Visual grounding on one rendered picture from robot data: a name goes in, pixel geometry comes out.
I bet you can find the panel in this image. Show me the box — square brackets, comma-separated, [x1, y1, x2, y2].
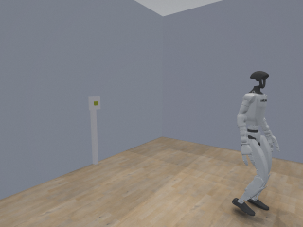
[88, 96, 101, 165]

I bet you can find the right robot forearm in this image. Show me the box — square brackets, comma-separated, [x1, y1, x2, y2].
[237, 114, 250, 145]

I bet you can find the right robot hand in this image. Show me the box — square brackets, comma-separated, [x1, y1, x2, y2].
[241, 144, 256, 166]

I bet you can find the robot left thigh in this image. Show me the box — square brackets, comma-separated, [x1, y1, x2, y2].
[256, 135, 272, 174]

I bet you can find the left robot hand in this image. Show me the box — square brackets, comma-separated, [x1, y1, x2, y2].
[266, 135, 279, 152]

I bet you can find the left robot forearm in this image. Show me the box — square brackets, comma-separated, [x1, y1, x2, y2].
[261, 116, 272, 137]

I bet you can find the robot right upper arm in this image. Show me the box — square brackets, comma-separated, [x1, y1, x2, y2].
[237, 93, 257, 122]

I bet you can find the humanoid robot head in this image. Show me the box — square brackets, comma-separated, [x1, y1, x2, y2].
[248, 71, 269, 95]

